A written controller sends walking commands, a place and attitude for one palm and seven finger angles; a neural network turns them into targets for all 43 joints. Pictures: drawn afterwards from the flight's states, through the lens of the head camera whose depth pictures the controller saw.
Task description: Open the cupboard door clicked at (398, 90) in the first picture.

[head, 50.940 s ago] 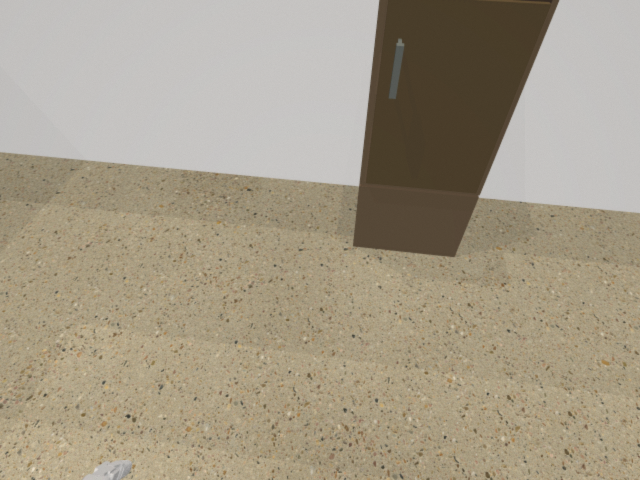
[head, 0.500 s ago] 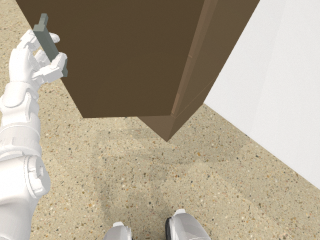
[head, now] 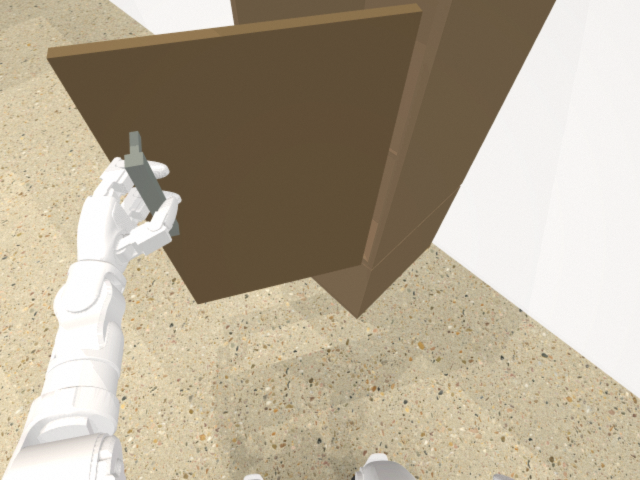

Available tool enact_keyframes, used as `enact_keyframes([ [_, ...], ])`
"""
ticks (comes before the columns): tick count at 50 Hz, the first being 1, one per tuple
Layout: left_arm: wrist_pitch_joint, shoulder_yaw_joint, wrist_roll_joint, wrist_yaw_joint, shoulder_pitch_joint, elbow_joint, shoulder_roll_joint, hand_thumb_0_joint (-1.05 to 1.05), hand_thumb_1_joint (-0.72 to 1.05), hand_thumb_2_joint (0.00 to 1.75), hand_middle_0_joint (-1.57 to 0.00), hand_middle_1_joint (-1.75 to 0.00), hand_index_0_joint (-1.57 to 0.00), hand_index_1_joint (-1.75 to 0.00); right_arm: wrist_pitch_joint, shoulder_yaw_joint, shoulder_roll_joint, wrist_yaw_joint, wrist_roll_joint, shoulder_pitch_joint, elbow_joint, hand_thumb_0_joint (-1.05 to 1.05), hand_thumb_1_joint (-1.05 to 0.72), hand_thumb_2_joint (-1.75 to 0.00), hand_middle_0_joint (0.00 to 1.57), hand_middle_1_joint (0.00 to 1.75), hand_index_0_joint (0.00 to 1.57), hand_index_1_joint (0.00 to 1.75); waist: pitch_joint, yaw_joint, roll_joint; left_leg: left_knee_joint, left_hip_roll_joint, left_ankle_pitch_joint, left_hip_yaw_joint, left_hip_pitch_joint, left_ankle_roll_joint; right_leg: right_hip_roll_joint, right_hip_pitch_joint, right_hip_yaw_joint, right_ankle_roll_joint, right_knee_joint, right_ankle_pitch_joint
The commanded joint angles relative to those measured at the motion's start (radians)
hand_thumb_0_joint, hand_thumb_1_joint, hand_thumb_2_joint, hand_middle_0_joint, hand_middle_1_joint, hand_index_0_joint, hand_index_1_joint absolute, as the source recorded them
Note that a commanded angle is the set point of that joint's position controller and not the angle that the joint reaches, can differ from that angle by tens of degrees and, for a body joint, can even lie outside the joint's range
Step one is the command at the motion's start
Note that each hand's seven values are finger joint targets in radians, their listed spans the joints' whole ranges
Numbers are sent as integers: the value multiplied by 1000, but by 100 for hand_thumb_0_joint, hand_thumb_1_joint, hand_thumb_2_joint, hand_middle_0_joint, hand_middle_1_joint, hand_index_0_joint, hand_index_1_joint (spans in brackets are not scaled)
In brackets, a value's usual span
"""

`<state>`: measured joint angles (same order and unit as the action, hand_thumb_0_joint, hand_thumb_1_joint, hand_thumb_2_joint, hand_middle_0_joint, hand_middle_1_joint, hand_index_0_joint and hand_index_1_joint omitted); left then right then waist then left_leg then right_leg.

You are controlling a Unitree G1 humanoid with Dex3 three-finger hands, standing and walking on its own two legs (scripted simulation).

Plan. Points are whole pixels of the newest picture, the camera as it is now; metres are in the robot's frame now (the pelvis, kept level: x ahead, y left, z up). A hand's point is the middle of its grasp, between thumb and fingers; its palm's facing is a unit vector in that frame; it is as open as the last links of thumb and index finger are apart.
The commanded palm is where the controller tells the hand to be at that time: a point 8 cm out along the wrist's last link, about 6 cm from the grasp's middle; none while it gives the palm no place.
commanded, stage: pull the door open along its arc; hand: left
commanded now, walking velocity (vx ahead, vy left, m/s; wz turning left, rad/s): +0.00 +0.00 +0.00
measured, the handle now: (154, 187) +0.47 +0.21 +0.07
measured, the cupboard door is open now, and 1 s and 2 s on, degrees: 61 91 89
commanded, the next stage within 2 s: open thumb and fingers to let go in 0.56 s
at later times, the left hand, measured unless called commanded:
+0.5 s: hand (224, 308) +0.30 +0.10 +0.07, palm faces +0.39 -0.92 +0.02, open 6.8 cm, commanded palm +0.23 +0.14 +0.06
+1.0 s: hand (246, 329) +0.28 +0.07 +0.07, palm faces +0.40 -0.92 +0.00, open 9.1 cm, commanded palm +0.23 +0.12 +0.06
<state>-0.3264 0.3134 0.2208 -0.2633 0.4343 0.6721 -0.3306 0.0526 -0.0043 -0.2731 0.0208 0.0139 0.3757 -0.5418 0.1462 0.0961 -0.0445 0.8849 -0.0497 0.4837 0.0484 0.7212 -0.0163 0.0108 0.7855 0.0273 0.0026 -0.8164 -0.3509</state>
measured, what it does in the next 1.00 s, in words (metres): stands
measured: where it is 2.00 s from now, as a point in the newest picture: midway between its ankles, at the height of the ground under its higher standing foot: outside the picture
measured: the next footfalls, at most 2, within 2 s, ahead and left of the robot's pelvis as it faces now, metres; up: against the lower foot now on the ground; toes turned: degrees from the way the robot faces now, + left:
none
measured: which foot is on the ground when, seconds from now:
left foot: down 0.00-1.00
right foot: down 0.00-1.00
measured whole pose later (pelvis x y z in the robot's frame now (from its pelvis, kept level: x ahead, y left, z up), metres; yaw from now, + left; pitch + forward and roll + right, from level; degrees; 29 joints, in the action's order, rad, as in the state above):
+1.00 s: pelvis -0.02 -0.04 +0.00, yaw +5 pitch +8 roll +1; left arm -0.24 -0.14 -0.01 0.45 -0.06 0.15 0.07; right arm -0.03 -0.01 -0.19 -0.04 -0.07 0.18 -0.60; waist 0.10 -0.01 -0.05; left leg 0.86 -0.02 0.45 -0.02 0.55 0.04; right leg -0.02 0.62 0.09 -0.05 -0.86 -0.39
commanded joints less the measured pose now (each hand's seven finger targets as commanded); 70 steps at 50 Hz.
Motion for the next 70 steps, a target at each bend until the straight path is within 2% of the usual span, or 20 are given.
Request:
enact_keyframes([
  [1,-49,105,52,239,-107,-342,-66,0,90,90,-40,-135,-40,-135,-62,58,-105,24,2,-6,115,0,-90,-90,20,30,20,30,322,-117,49,-120,46,-504,-16,-79,23,19,-418,33,-23,31,473],
  [3,-58,104,9,333,-133,-440,-66,0,90,90,-40,-135,-40,-135,-60,59,-99,22,-7,-33,121,0,-90,-90,20,30,20,30,321,-123,59,-127,52,-464,-14,-84,21,16,-452,26,-29,32,462],
  [5,-55,50,-46,423,-187,-496,10,0,90,90,-40,-135,-40,-135,-60,56,-74,24,-20,-60,122,0,-90,-90,20,30,20,30,295,-126,24,-134,53,-458,-9,-101,24,7,-446,26,-29,31,454],
  [9,-44,-26,-134,577,-206,-555,91,0,90,90,-40,-135,-40,-135,-50,51,-53,9,-44,-122,115,0,-90,-90,20,30,20,30,238,-127,78,-147,50,-381,-18,-116,25,-3,-432,16,-28,53,367],
  [11,-35,-85,-173,638,-220,-600,151,0,90,90,-40,-135,-40,-135,-49,44,-39,4,-54,-151,116,0,-90,-90,20,30,20,30,241,-134,39,-151,54,-365,-17,-135,26,-10,-429,14,-30,57,339],
  [14,-24,-158,-213,684,-260,-631,205,0,90,90,-40,-135,-40,-135,-48,44,-31,-8,-63,-169,108,0,-90,-90,20,30,20,30,237,-119,84,-149,51,-353,-19,-150,22,-15,-448,4,-28,76,348],
  [17,-17,-222,-231,683,-279,-665,244,0,90,90,-40,-135,-40,-135,-46,38,-22,-19,-68,-186,105,0,-90,-90,20,30,20,30,222,-111,95,-152,54,-337,-21,-158,20,-21,-464,-4,-27,91,356],
  [18,-14,-243,-235,679,-300,-663,257,0,90,90,-40,-135,-40,-135,-46,40,-22,-24,-69,-187,106,0,-90,-90,20,30,20,30,212,-102,138,-151,53,-326,-22,-158,17,-21,-473,-10,-23,103,355],
  [21,-12,-303,-238,669,-356,-725,303,0,90,90,-40,-135,-40,-135,-54,35,-11,-28,-71,-209,113,0,-90,-90,20,30,20,30,203,-108,78,-154,55,-336,-17,-181,18,-26,-476,-10,-25,106,373],
  [27,2,-448,-248,683,-497,-838,415,0,90,90,-40,-135,-40,-135,-79,31,0,-21,-73,-231,133,0,-90,-90,20,30,20,30,181,-103,67,-153,55,-341,-24,-204,21,-29,-476,0,-27,105,383],
  [30,15,-515,-280,721,-555,-878,460,0,90,90,-40,-135,-40,-135,-95,34,2,-15,-76,-235,141,0,-90,-90,20,30,20,30,167,-93,106,-141,53,-332,-35,-200,20,-31,-458,-1,-26,101,371],
  [33,14,-492,-335,769,-375,-850,403,0,90,90,-40,-135,-40,-135,-103,34,-4,-29,-88,-228,106,0,-90,-90,20,30,20,30,143,-61,150,-104,56,-286,-48,-159,16,-42,-397,-25,-20,95,317],
  [36,-3,-472,-360,782,-383,-798,397,0,69,81,-38,-133,-38,-133,-114,37,6,-38,-95,-244,91,0,-90,-90,20,30,20,30,163,-82,138,-86,63,-257,-45,-139,14,-51,-383,-43,-18,92,267],
  [43,13,-472,-276,713,-279,-797,406,0,20,60,-35,-127,-35,-127,-120,29,3,-61,-79,-261,80,0,-90,-90,20,30,20,30,200,-79,106,-96,71,-233,-42,-163,14,-54,-414,-55,-16,124,221],
  [46,17,-456,-252,706,-294,-755,411,0,-1,51,-33,-125,-33,-125,-128,27,2,-63,-81,-258,79,0,-90,-90,20,30,20,30,194,-83,158,-98,70,-232,-47,-155,15,-56,-420,-53,-6,128,230],
  [49,10,-433,-250,703,-316,-732,394,0,-22,42,-32,-123,-32,-123,-130,27,0,-60,-79,-262,83,0,-90,-90,20,30,20,30,182,-97,169,-109,69,-223,-47,-148,16,-56,-423,-54,-8,131,210],
  [53,4,-452,-277,719,-221,-699,402,0,-50,30,-30,-120,-30,-120,-133,24,-3,-56,-81,-274,78,0,-90,-90,20,30,20,30,117,-83,137,-115,68,-167,-50,-142,12,-52,-349,-46,-17,146,79],
  [58,11,-465,-289,733,-171,-671,423,0,-50,30,-27,-105,-27,-105,-134,24,-4,-51,-81,-275,80,0,-90,-90,20,30,20,30,152,-88,97,-124,70,-161,-50,-153,13,-44,-339,-22,-28,126,58],
  [63,22,-483,-294,756,-92,-611,449,0,-50,30,-23,-80,-23,-80,-137,22,-9,-55,-82,-277,69,0,-90,-90,20,30,20,30,143,-72,139,-133,65,-122,-62,-147,12,-36,-302,-4,-26,124,-2],
  [70,27,-485,-307,789,-37,-593,456,0,-50,30,-18,-45,-18,-45,-137,24,-10,-52,-87,-271,61,0,-90,-90,20,30,20,30,184,-75,123,-133,63,-152,-58,-154,14,-32,-306,8,-28,102,38],
])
